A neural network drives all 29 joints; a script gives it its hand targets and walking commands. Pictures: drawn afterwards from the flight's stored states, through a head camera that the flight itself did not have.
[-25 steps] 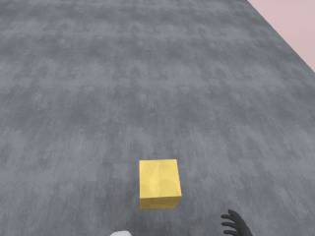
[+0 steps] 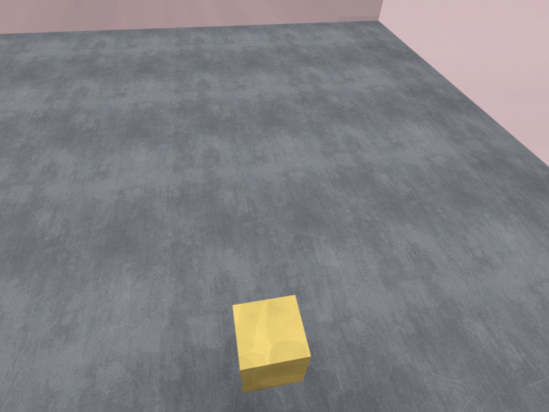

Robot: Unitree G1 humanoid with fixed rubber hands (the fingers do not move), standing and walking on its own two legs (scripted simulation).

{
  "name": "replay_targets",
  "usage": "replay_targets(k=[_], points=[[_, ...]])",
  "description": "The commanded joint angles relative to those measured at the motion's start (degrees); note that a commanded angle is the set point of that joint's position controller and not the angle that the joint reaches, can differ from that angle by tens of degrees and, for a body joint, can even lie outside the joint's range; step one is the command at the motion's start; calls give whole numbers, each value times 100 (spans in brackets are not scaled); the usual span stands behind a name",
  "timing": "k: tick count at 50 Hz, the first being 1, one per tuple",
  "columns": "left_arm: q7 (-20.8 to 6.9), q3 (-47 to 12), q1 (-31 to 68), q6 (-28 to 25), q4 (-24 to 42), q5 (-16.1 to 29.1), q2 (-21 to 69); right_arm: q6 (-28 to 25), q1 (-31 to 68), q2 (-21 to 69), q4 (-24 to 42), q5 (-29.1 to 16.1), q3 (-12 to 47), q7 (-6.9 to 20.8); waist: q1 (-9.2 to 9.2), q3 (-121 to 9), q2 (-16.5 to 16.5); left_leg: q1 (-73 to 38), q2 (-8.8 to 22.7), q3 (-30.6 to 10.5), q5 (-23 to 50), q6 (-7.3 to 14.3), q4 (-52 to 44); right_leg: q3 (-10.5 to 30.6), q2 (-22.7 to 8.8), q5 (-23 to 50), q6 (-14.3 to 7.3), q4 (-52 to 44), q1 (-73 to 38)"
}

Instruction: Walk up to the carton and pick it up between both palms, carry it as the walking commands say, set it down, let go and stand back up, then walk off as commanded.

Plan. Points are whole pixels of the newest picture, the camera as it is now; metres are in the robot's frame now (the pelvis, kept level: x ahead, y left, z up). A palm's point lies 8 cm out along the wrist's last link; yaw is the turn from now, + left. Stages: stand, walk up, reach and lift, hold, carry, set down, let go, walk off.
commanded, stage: walk up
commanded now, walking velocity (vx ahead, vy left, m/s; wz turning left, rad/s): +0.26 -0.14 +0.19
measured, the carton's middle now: (268, 344) +0.46 -0.02 -0.66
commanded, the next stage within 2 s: stand in 1.12 s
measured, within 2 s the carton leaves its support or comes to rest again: neither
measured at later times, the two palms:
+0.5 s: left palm out of the picture -0.07 +0.13 -0.13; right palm out of the picture +0.13 -0.29 -0.14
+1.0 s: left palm out of the picture +0.11 +0.17 -0.15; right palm out of the picture +0.12 -0.27 -0.16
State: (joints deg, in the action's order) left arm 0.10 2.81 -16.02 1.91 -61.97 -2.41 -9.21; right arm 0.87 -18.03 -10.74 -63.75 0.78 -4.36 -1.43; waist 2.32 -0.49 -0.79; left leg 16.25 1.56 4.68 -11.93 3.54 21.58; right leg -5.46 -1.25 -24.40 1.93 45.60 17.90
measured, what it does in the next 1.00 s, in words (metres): walks ahead: right foot, then left foot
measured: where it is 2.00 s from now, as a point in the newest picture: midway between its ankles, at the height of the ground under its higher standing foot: outside the picture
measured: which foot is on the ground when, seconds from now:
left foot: down 0.00-0.22, up 0.24-0.60, down 0.62-1.00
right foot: up 0.00-0.20, down 0.22-0.66, up 0.68-0.80, down 0.82-1.00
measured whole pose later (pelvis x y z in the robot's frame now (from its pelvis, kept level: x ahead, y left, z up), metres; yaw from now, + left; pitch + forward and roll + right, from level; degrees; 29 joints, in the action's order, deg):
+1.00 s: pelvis +0.10 -0.05 -0.01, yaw +1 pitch -2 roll +1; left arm 2.9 0.9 -13.3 -0.3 -65.2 -1.2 -7.2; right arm 0.5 -13.3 -8.4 -63.8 0.3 -1.7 -2.3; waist 0.2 2.2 -0.1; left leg 10.8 2.1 8.9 -11.7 0.7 24.5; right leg -5.9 -3.1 -17.2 0.6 26.0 6.8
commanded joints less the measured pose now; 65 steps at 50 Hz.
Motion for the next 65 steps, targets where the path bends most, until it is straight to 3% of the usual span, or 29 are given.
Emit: replay_targets(k=[1, 3, 6, 8, 9, 10, 11, 13, 14, 16, 18, 22, 24, 27, 29, 30, 31, 32, 33, 35, 37, 38, 39, 41, 42, 44, 50, 57, 65], points=[[-111, 146, -171, -258, 279, 10, -363, -265, 103, -800, 366, 7, -129, -78, -223, -45, -727, 52, 1467, -1527, -1453, 178, -1454, 357, -332, 509, 81, 319, 359], [-115, 118, -340, -212, 208, -24, -380, -264, 118, -1004, 422, 45, -215, -98, -270, -160, -791, 290, 1331, -1227, -1565, 138, -1460, 65, -74, 446, 23, 18, -60], [-120, 53, -375, -130, 281, 81, -84, -126, 240, -1148, 464, 63, -209, -88, -398, 281, -1482, 1250, 1158, -1108, -2276, 78, -1522, -149, 108, 187, 98, -903, -760], [-43, 115, -1236, -128, -56, 180, -203, -12, 467, -1094, 501, 53, -265, -134, -752, -198, -1082, 1165, 1024, -891, -2626, -41, -999, -312, 154, 272, -114, -2420, -1614], [41, 108, -1625, -202, -296, 161, -382, 16, 394, -1031, 583, 67, -267, -82, -786, 124, -737, 1717, 505, -400, -2588, -282, -431, -501, 224, 135, -64, -2949, -2107], [83, 246, -1845, -231, -257, 55, -982, -20, 378, -666, 696, 36, -187, -60, -829, 8, 1048, 2427, 7, 185, -2502, -365, 1320, 1239, -1078, -1234, -322, -3874, -2213], [140, 366, -1442, -231, -93, 34, -1640, -14, 110, -242, 758, 61, -46, -36, -547, -6, 1981, 2802, -21, 227, -2089, -396, 3046, 2577, -2354, -2449, -519, -4323, -1616], [163, 194, -651, -268, 6, 56, -1134, -50, 749, -339, 920, 171, -57, 161, -441, 996, 1414, 2564, 457, -454, -1188, -339, 3694, 2466, -2357, -2584, -708, -4646, -100], [178, 24, -593, -350, 2, 69, -705, -132, 678, -258, 854, 171, -84, 270, -286, 1078, 750, 2604, 395, -408, -659, -366, 3796, 2285, -1995, -1726, -681, -4545, -340], [180, -33, -527, -477, -65, 58, -776, -169, 137, -14, 594, 153, -68, 334, -10, 692, 461, 2569, 352, -150, -170, -397, 4085, 1250, -1563, -236, -534, -4174, -843], [139, -50, -778, -531, -194, 66, -631, -159, 152, -88, 647, 108, -39, 354, -131, 549, 910, 2065, 302, -58, 76, -516, 3809, 1040, -1340, 7, -438, -4091, -816], [148, -131, -1575, -670, -428, 70, -430, -151, 1097, -224, 1024, 76, -45, 269, -514, 1180, 693, 2386, 331, -63, 111, -513, 2737, 1058, -1608, 1952, -606, -3774, -1412], [174, -89, -1275, -676, -363, 1, -394, -208, 1293, -194, 1167, 36, -3, 229, -436, 839, 1245, 1602, 238, 8, -340, -579, 1912, 842, -1472, 2783, -806, -3340, -1408], [191, -2, -1330, -624, -451, -68, -741, -207, 1027, 18, 964, -46, 100, 109, -443, 494, 1380, 623, 72, 186, -649, -466, 1218, 562, -1427, 4127, -749, -2637, -1365], [203, -66, -1433, -614, -501, 112, -529, -333, 446, 25, 710, -94, 110, 52, -244, 15, 920, -557, 155, 121, 1336, -332, 252, 213, -1143, 5499, -315, -1926, -1171], [188, -100, -1600, -612, -511, 234, -253, -367, 66, -438, 588, -26, -17, 0, -65, -134, 284, -1635, 446, -40, 2865, -234, 644, 267, -997, 5203, -154, -1623, -465], [197, -168, -1434, -619, -402, 302, -181, -383, -157, -724, 448, 57, -45, -22, -109, -432, 20, -2621, 1110, -533, 5240, -63, 1038, 92, -849, 3745, 19, -1034, 350], [194, -164, -1188, -580, -353, 274, -129, -381, -485, -553, 389, -65, 43, -53, 77, -756, -482, -2870, 1573, -759, 6555, 201, 840, 143, -607, 1132, 103, -754, 573], [192, -130, -1367, -475, -445, 401, 83, -360, -398, -439, 262, -21, 117, -53, -131, -819, -767, -2547, 1894, -927, 6725, 673, 675, 215, -347, -690, 90, -437, 275], [239, -121, -1182, -327, -476, 199, 16, -363, 61, -282, 406, -6, 171, -87, -159, -446, -581, -1437, 1914, -945, 4821, 760, 248, 265, -450, -978, 22, -289, -186], [177, -101, -1206, -290, -492, -20, 34, -264, 268, -594, 436, 58, 35, -95, -270, 93, -876, -859, 1471, -769, 1339, 505, -240, 4, -466, -626, -47, -309, 32], [171, -168, -1105, -227, -500, -5, 135, -242, 482, -504, 538, 58, 143, -119, -358, 534, -615, -118, 1556, -765, 1526, 478, -358, 60, -524, -249, -38, -635, -319], [165, -147, -1165, -176, -488, 99, 147, -198, 751, -242, 520, 53, 214, -137, -567, 447, -624, 11, 1230, -532, 2822, 337, -165, 139, -404, 659, 65, -1442, -783], [172, -252, -1285, -261, -560, 141, 235, -164, 658, -170, 406, -132, 206, -122, -531, 223, -399, -196, 756, -87, 1786, -94, 203, 308, -651, 2414, 53, -2389, -1001], [211, -153, -1132, -328, -436, 57, -182, -162, 371, -108, 326, -174, 206, -65, -348, 2, 102, -208, 558, -1, 989, -297, 272, 448, -896, 2762, 54, -2427, -1211], [200, -87, -496, -234, -435, 53, -197, -58, 623, 125, 395, -79, 284, -97, -322, 468, 1116, -722, 577, -72, 600, -299, -108, 303, -700, 2263, -7, -2435, -390], [239, -166, -321, -267, -381, 127, -143, -156, 12, -217, -45, -20, 202, -91, -259, 346, 14, -742, 609, -172, 1049, -346, -395, 354, -699, 1825, -82, -2719, -1024], [211, -71, -151, -277, -357, 118, -376, -176, -139, -52, -81, 22, 301, -122, -245, 435, 334, -748, 681, -226, 783, -277, -340, 309, -612, 1710, -112, -3011, -951], [230, -118, -340, -276, -402, 208, -204, -246, -462, 139, -168, 26, 351, -120, -285, 522, 1, -632, 609, -135, 778, -343, -489, 338, -570, 1637, -150, -2936, -967]])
